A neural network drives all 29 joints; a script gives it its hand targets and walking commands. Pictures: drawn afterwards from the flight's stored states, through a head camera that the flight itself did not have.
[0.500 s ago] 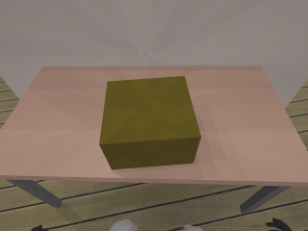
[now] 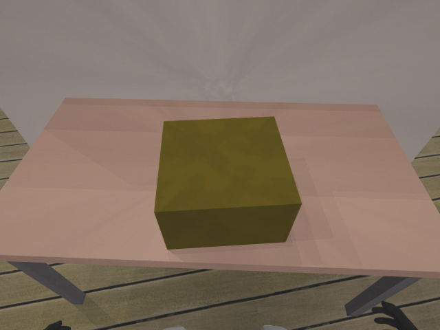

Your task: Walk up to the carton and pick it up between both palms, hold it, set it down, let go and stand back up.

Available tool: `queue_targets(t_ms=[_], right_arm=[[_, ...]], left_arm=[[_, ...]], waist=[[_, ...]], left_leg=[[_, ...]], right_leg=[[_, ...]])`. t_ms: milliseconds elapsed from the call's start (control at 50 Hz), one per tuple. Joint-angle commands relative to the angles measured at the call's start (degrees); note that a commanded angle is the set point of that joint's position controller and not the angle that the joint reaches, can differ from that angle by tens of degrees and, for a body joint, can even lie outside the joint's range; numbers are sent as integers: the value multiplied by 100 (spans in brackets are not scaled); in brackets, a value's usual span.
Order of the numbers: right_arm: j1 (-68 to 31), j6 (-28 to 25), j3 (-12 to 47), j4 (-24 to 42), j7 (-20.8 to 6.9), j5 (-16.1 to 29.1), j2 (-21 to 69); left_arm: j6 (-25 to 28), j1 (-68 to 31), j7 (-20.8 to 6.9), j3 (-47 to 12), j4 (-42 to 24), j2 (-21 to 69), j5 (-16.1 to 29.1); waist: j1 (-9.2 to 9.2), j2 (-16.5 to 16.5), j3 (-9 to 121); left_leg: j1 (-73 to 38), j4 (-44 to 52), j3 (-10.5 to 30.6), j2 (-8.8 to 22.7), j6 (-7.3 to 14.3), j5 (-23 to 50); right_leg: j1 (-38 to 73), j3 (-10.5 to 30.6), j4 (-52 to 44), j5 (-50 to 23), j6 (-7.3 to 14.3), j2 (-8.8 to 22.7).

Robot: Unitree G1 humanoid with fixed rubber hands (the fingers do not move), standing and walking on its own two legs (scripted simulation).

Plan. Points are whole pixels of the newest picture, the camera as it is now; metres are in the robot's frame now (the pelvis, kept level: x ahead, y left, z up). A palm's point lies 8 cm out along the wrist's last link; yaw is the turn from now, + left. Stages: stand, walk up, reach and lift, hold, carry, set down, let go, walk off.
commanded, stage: walk up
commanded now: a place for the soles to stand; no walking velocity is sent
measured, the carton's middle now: (223, 180) +0.48 -0.01 -0.07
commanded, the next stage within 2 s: reach and lift in 0.88 s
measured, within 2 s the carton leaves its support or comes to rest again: neither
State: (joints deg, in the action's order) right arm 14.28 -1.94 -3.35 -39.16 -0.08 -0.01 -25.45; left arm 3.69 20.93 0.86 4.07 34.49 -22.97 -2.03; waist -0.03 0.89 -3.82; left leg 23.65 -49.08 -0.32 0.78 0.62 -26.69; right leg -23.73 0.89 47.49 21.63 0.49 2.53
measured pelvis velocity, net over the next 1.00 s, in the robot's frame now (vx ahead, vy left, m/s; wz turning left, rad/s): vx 0.02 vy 0.01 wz -0.03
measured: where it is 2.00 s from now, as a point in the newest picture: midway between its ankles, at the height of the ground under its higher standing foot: outside the picture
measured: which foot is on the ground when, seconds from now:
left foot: down 0.00-1.00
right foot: down 0.00-1.00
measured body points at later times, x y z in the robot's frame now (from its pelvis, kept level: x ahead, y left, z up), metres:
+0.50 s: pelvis +0.01 +0.01 +0.00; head +0.03 +0.01 +0.45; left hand +0.12 +0.33 -0.08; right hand +0.14 -0.31 -0.08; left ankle +0.04 +0.12 -0.70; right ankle +0.04 -0.14 -0.70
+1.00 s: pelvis +0.02 +0.01 +0.00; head +0.00 +0.00 +0.45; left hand +0.14 +0.32 -0.08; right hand +0.16 -0.30 -0.09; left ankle +0.04 +0.13 -0.70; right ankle +0.01 -0.12 -0.70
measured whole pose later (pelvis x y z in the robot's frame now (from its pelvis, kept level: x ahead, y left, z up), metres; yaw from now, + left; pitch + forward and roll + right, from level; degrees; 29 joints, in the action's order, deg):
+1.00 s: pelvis +0.02 +0.01 +0.00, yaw -2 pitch +1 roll +0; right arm 10.4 -9.7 -7.2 -47.6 -2.8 -3.9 -20.4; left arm -10.1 17.3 1.0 2.3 34.4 -23.0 0.5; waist 0.0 1.1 3.8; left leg 25.5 -49.1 -2.2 1.1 0.3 -24.5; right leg -25.2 -2.3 52.4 24.5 0.4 3.0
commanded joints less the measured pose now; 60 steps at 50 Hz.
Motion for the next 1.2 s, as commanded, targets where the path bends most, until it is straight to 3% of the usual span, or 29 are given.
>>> queue_targets(t_ms=[0, 20, 40, 80, 120, 180, 220, 260, 300, 320, 400, 440, 480, 520, 560, 580, 620, 660, 720, 740, 780, 820, 860, 880, 900, 980, 1040, 1080, 1180], right_arm=[[637, -198, -453, -121, 0, -175, -1272], [506, -221, -502, -61, 8, -197, -1563], [311, -201, -513, -44, 3, -190, -1710], [-213, -178, -419, 119, -6, -190, -1513], [-346, -140, -340, 227, -37, -158, -1221], [-182, -101, -268, 214, -45, -86, -849], [9, -117, -305, 90, -34, -98, -970], [294, -199, -356, -19, -33, -137, -1073], [294, -266, -450, -16, -7, -188, -1505], [258, -251, -431, -31, -12, -171, -1539], [-314, -181, -289, 236, -40, -107, -1086], [-376, -117, -257, 254, -32, -53, -813], [-145, -80, -284, 159, -30, -61, -921], [161, -137, -332, 27, -34, -124, -1014], [194, -214, -454, -8, -32, -199, -1428], [166, -207, -458, -28, -36, -192, -1537], [-71, -178, -413, 77, -30, -187, -1432], [-364, -140, -321, 206, -61, -171, -1144], [-315, -65, -257, 281, -33, -86, -827], [-247, -76, -281, 213, -30, -78, -898], [117, -137, -319, 57, -22, -126, -938], [278, -226, -430, -5, -15, -198, -1332], [205, -217, -445, -9, -18, -173, -1498], [-1491, -1278, -716, -521, -360, -914, -235], [-1156, -1203, -946, -940, -390, -939, -283], [-734, -1053, -722, -802, -452, -787, -101], [-397, -1180, -422, -489, -314, -346, 278], [-566, -1123, -138, -151, -177, -239, 373], [-746, -1133, 96, 386, -114, -105, 484]], left_arm=[[93, -676, 14, 181, -53, -1247, 131], [63, -566, 15, 124, -61, -1032, 111], [40, -468, 46, 161, 44, -1198, 102], [66, 0, 10, 205, 208, -1279, 118], [184, 208, 32, 233, 253, -1282, 48], [273, 65, 76, 352, 190, -1893, 41], [240, -208, 61, 294, 163, -1800, 60], [170, -499, 50, 188, 57, -1463, 116], [99, -445, 71, 106, 47, -1095, 135], [90, -398, 89, 137, 66, -1170, 125], [258, 128, 79, 201, 169, -1352, 70], [293, 167, 101, 320, 187, -1739, 62], [229, -95, 88, 311, 137, -1847, 69], [151, -479, 70, 225, 76, -1578, 88], [102, -526, 52, 119, 33, -1128, 113], [76, -454, 83, 123, 82, -1220, 101], [123, -175, 60, 156, 153, -1274, 93], [230, 154, 58, 205, 178, -1267, 61], [297, 142, 90, 347, 174, -1853, 55], [258, -14, 79, 335, 149, -1865, 57], [187, -408, 72, 220, 80, -1583, 84], [115, -533, 69, 118, -13, -1111, 149], [70, -441, 103, 145, 30, -1234, 112], [-1102, -2451, -6, -441, -1332, -505, 712], [-1275, -2299, 61, -284, -1138, -560, 610], [-1714, -1691, 12, -55, -1239, -502, 236], [-1428, -1204, -28, 18, -1341, -597, 301], [-1359, -1369, -97, 88, -882, -709, 429], [-1124, -1311, -119, 87, -996, -661, 616]], waist=[[-355, 115, 269], [-263, 727, 275], [-202, 703, 118], [76, 661, 42], [194, 488, 208], [80, -653, 238], [-77, -570, 293], [-268, -299, 506], [-206, 702, 336], [-177, 775, 207], [173, 257, 512], [144, -612, 518], [-45, -671, 465], [-249, -274, 373], [-249, 657, 300], [-200, 704, 103], [-49, 658, 159], [175, 498, 372], [100, -689, 414], [11, -662, 462], [-230, -379, 559], [-247, 501, 468], [-195, 748, 248], [-433, 1180, 1509], [-554, 1687, 1269], [-305, 582, 1090], [-223, -992, 1124], [-311, -2053, 1248], [-311, -1283, 948]], left_leg=[[-847, 1754, 1358, 546, 581, -5], [-831, 2500, 2766, 1348, 969, -801], [-480, 2836, 3195, 1749, 1285, -1275], [-130, 2438, 2498, 1491, 1235, -740], [458, 1548, 1391, 855, 705, 706], [799, 1, 275, 30, 154, 875], [189, 405, 156, 98, 197, 369], [-735, 1191, 749, 319, 390, 598], [-981, 2253, 2626, 1454, 1084, 514], [-903, 2230, 2803, 1643, 1338, 1013], [246, 1045, 1017, 811, 613, 2286], [596, -33, 311, 57, 173, 1431], [213, 217, 138, 55, 164, 348], [-502, 1033, 549, 242, 346, 203], [-839, 2339, 2462, 1263, 959, -559], [-671, 2553, 2826, 1609, 1257, -389], [-406, 2142, 2331, 1458, 1221, 491], [295, 1398, 1267, 874, 732, 1436], [802, -120, 150, 73, 91, 789], [526, 98, 94, 84, 126, 396], [-450, 836, 353, 187, 282, 651], [-1037, 2030, 2060, 1062, 795, 525], [-895, 2316, 2780, 1705, 1359, 967], [691, 2393, 1406, 1403, 125, 1256], [749, 2602, 1332, 1273, -4, 458], [839, 1768, 584, 777, 141, 876], [218, 585, -491, -184, -304, 2052], [-102, -30, -546, -359, -180, 745], [-503, 425, -166, -197, -21, 897]], right_leg=[[-890, 622, -479, 134, 419, 290], [-1172, -116, 389, 600, 176, -245], [-1052, -83, 500, 1093, 160, -212], [-456, 0, -18, 938, 208, -79], [653, 57, -977, 37, 297, -86], [688, 2318, -1906, 279, 1064, 1223], [366, 2065, -1600, -423, 1193, 1327], [-324, 1097, -896, -681, 700, 674], [-1047, -173, 377, 75, 132, -154], [-1016, -37, 219, 795, 128, -117], [870, 341, -920, -911, 358, 149], [913, 1948, -1564, -794, 1037, 1074], [494, 2169, -1599, -660, 1293, 1362], [-254, 1326, -1128, -279, 839, 869], [-1037, -75, 186, 279, 203, -157], [-1087, -151, 273, 705, 146, -137], [-508, -19, -206, 794, 204, -56], [680, 107, -911, -286, 311, -12], [957, 2336, -1802, -589, 1222, 1389], [833, 2261, -1664, -844, 1337, 1504], [74, 1432, -1141, -1088, 940, 1008], [-868, 26, 202, -545, 216, -30], [-1000, -32, 345, 1162, 125, -107], [-1117, -806, 1017, -105, 240, -251], [-1169, -819, 1250, 316, 341, -317], [-105, -520, -31, -843, 495, -10], [246, 164, -1338, -3644, 566, 459], [-243, 810, -1892, -3997, 476, 913], [-537, 887, -2216, -2752, 525, 848]])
